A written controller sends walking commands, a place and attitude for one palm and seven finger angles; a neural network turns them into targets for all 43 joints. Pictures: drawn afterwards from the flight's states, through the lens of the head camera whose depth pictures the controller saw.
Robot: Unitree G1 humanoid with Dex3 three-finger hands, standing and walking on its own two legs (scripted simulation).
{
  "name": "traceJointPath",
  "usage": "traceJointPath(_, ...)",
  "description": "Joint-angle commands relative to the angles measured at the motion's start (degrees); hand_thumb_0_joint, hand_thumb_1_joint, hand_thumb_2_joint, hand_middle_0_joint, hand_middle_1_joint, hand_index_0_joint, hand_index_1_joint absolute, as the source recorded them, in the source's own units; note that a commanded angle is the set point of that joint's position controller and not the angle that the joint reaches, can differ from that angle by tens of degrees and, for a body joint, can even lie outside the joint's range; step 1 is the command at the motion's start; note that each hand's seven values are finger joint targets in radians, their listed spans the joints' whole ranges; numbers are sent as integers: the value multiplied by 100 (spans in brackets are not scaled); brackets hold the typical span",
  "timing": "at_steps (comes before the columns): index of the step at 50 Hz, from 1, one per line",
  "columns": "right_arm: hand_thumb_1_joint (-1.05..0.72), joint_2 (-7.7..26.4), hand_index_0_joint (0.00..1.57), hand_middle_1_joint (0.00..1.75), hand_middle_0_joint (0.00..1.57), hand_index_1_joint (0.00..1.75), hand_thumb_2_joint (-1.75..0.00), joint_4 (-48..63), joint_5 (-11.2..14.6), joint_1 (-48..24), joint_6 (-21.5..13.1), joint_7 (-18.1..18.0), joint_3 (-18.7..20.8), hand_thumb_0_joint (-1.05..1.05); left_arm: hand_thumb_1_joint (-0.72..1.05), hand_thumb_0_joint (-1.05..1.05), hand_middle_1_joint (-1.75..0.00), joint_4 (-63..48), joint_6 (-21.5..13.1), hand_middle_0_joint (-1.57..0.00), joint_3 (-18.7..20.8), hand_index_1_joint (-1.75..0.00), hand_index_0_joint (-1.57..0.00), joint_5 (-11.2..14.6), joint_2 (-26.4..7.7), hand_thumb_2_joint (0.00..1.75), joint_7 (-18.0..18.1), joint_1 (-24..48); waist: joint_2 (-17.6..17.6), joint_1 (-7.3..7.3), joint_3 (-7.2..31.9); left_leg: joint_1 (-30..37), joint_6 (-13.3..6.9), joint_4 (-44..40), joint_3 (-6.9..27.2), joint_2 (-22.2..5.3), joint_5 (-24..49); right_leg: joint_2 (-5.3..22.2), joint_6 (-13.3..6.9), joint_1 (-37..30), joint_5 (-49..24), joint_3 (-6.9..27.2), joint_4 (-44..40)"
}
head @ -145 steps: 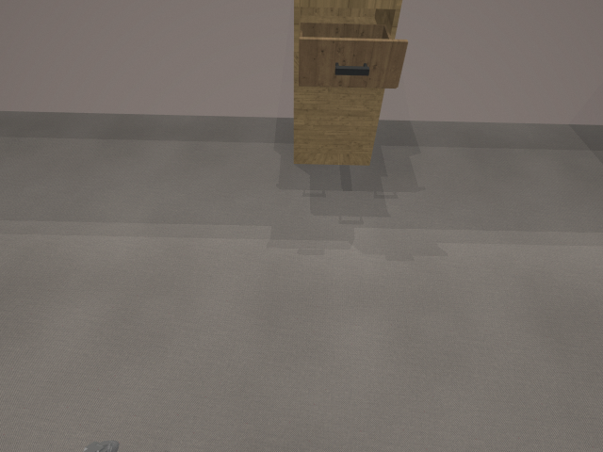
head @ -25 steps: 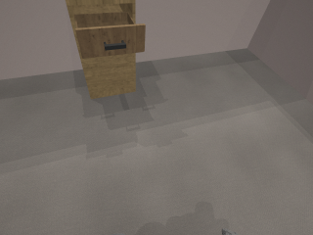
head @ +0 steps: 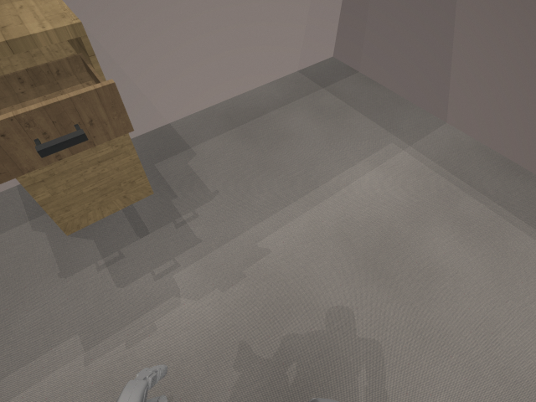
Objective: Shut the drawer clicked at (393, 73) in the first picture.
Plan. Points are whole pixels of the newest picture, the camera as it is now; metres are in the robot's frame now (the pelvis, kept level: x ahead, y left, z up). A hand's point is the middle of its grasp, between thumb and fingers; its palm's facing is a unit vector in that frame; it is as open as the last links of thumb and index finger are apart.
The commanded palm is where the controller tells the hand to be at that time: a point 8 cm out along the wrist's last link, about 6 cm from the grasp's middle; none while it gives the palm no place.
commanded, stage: walk to a spot facing it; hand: left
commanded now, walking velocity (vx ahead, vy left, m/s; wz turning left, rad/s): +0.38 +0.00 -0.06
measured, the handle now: (60, 138) +0.73 +0.52 -0.08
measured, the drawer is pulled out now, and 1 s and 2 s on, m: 0.30 0.30 0.30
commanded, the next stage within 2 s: turn to face it in 0.66 s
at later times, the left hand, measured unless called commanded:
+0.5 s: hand (132, 392) +0.17 +0.24 -0.17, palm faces +0.02 -0.99 -0.13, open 7.4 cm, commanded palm none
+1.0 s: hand (214, 212) +0.54 +0.12 -0.15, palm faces -0.21 -0.95 -0.21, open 7.4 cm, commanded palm none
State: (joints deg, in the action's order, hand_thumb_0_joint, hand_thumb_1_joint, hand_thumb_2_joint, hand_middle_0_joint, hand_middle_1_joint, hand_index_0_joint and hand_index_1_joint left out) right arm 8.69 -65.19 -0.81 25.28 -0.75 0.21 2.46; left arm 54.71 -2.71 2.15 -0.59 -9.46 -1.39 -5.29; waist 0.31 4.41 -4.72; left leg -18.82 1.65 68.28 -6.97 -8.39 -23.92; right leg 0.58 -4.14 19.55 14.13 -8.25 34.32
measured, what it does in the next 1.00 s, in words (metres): walks ahead: left foot, then right foot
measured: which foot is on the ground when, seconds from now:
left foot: up 0.00-0.32, down 0.34-0.90, up 0.92-1.00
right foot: down 0.00-0.36, up 0.38-0.86, down 0.88-1.00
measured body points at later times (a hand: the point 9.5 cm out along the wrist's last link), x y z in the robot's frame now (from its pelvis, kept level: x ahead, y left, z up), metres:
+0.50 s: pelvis +0.21 +0.06 +0.01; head +0.21 +0.09 +0.46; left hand +0.17 +0.29 -0.16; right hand +0.27 -0.18 -0.12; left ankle +0.24 +0.14 -0.73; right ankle +0.15 -0.08 -0.63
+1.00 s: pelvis +0.37 -0.02 -0.01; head +0.40 -0.04 +0.44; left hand +0.55 +0.17 -0.14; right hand +0.25 -0.20 -0.17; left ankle +0.29 +0.13 -0.64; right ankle +0.44 -0.11 -0.73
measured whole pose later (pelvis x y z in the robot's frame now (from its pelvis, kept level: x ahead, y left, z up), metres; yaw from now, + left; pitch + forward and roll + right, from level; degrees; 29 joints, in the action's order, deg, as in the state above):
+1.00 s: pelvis +0.37 -0.02 -0.01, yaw -10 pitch -1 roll +1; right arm 7.1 -65.1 -0.1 22.9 0.7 -1.0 2.5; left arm 55.8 -3.0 1.9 -0.7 -8.8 0.5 -3.6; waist 1.7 4.0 -5.9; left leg -17.9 2.0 66.5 -4.4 -6.2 -29.5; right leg 3.6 -4.1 22.4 12.9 -11.8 36.5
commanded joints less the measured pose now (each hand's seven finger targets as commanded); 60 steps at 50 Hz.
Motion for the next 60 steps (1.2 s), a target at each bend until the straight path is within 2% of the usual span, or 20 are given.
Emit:
traceJointPath(1,-90,345,20,30,20,30,-90,520,-88,-44,-124,-29,106,0,90,0,-30,112,-111,-20,226,-30,-20,-46,-785,90,193,-867,-517,-266,315,-1179,37,-94,356,-284,694,1513,-557,-682,-654,1454,-2266)
traceJointPath(12,-90,344,20,30,20,30,-90,1151,-66,-1596,-215,169,107,0,90,0,-30,456,-162,-20,232,-30,-20,-89,-891,90,164,-1555,-655,-586,-173,-937,-45,-2820,28,66,1016,1454,-556,-1026,-266,1384,-2279)
traceJointPath(15,-90,542,20,30,20,30,-90,1032,-75,-1149,-284,128,132,0,90,0,-30,516,-136,-20,253,-30,-20,-68,-968,90,164,-1525,-211,-268,3,400,-134,-3640,-251,361,1084,1239,-361,-787,-897,1142,-1443)
traceJointPath(16,-90,757,20,30,20,30,-90,815,-97,-462,-323,60,181,0,90,0,-30,496,-123,-20,236,-30,-20,-46,-866,90,147,-1502,220,45,279,1573,-245,-3994,-94,303,1025,910,-197,-277,-1338,850,-356)
traceJointPath(17,-90,1397,20,30,20,30,-90,624,-181,408,-364,-15,325,0,90,0,-30,369,-108,-20,200,-30,-20,4,-593,90,92,-1557,1377,339,809,2658,-699,-4639,1649,-961,516,234,135,720,-344,297,1411)
traceJointPath(18,-90,1776,20,30,20,30,-90,537,-149,862,-317,-42,372,0,90,0,-30,182,-136,-20,172,-30,-20,-14,-513,90,72,-1413,2043,373,987,2931,-1132,-5489,3158,-2010,332,-195,223,1574,1801,338,3017)
traceJointPath(21,-90,983,20,30,20,30,-90,794,-82,-277,-366,-119,159,0,90,0,-30,338,-47,-20,216,-30,-20,-87,-512,90,20,-1058,454,-68,79,1428,-947,-5796,2073,-1682,160,562,220,1862,617,933,3913)
traceJointPath(23,-90,705,20,30,20,30,-90,793,-49,-577,-444,-143,72,0,90,0,-30,531,105,-20,196,-30,-20,-120,-244,90,14,-1514,587,-422,-40,965,-624,-5817,882,-1241,1167,618,332,1480,62,901,3682)
traceJointPath(26,-90,623,20,30,20,30,-90,749,-3,-548,-484,-161,74,0,90,0,-30,525,257,-20,232,-30,-20,-116,-188,90,16,-1646,621,-559,8,936,-659,-5880,151,-1098,1816,657,469,1559,-316,808,3455)
traceJointPath(33,-90,628,20,30,20,30,-90,583,-3,-64,-452,-184,123,0,90,0,-30,3,344,-20,283,-30,-20,-123,-128,90,-74,-643,604,-396,-261,1614,-785,-5705,-513,-1112,2814,746,622,2243,-790,397,2209)
traceJointPath(39,-90,645,20,30,20,30,-90,403,-91,265,-319,-188,139,0,90,0,-30,-263,267,-20,207,-30,-20,-91,-71,90,-49,82,762,-148,-411,1771,-792,-5071,-851,-1194,4132,405,334,1405,-410,75,732)
traceJointPath(42,-90,752,20,30,20,30,-90,314,-39,98,-280,-172,124,0,90,0,-30,152,88,-20,171,-30,-20,-133,-262,90,76,-1170,545,-710,581,1685,-573,-3546,-839,-929,5181,2,194,-631,-908,-205,-265)
traceJointPath(43,-90,590,20,30,20,30,-90,282,25,157,-284,-128,85,0,90,0,-30,386,-22,-20,238,-30,-20,-144,-645,90,142,-1783,77,-990,1127,934,-330,-2526,-810,-654,4127,447,150,-2032,-2108,174,-503)
traceJointPath(44,-90,171,20,30,20,30,-90,333,110,546,-281,-109,39,0,90,0,-30,519,-117,-20,359,-30,-20,-129,-1241,90,222,-2242,-1291,-996,2005,-479,-59,-909,-719,166,86,2215,-457,-3602,-4809,2023,-327)
traceJointPath(45,-90,258,20,30,20,30,-90,412,137,481,-176,-175,37,0,90,0,-30,492,-100,-20,318,-30,-20,-1,-1392,90,226,-2269,-908,-908,2167,-423,-66,69,157,362,-1349,2739,-906,-3110,-6053,2120,-598)
traceJointPath(46,-90,163,20,30,20,30,-90,438,118,326,-119,-173,35,0,90,0,-30,373,-100,-20,310,-30,-20,-16,-1325,90,266,-1847,-1236,-864,2220,-512,-60,370,633,280,-1100,2640,-879,-2659,-5367,2051,-860)
traceJointPath(49,-90,182,20,30,20,30,-90,419,27,-93,104,-146,77,0,90,0,-30,99,4,-20,165,-30,-20,-15,-808,90,346,-734,-476,-471,791,-672,39,469,675,59,-258,2254,-485,-842,-3330,1086,-1487)
traceJointPath(51,-90,99,20,30,20,30,-90,400,-2,103,242,-100,83,0,90,0,-30,-39,38,-20,158,-30,-20,-42,-703,90,366,-331,-612,-218,651,-475,105,57,568,69,21,2070,-312,-248,-2260,538,-1775)
traceJointPath(55,-90,167,20,30,20,30,-90,638,-34,-183,339,-19,139,0,90,0,-30,-147,149,-20,223,-30,-20,-76,-692,90,378,-250,-701,-225,488,-550,153,-522,314,79,172,2040,-264,-36,-548,228,-2072)
traceJointPath(60,-90,271,20,30,20,30,-90,1174,-37,-908,301,72,185,0,90,0,-30,-319,251,-20,363,-30,-20,-142,-893,90,391,-346,-773,-419,374,-583,105,-1787,157,66,-106,2291,-266,-348,-62,78,-1786)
